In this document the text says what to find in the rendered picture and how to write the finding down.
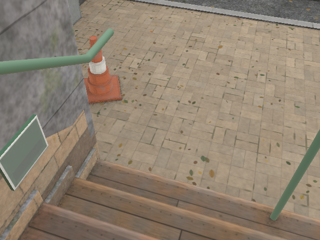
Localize stairs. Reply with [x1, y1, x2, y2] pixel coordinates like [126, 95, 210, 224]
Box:
[0, 159, 320, 240]

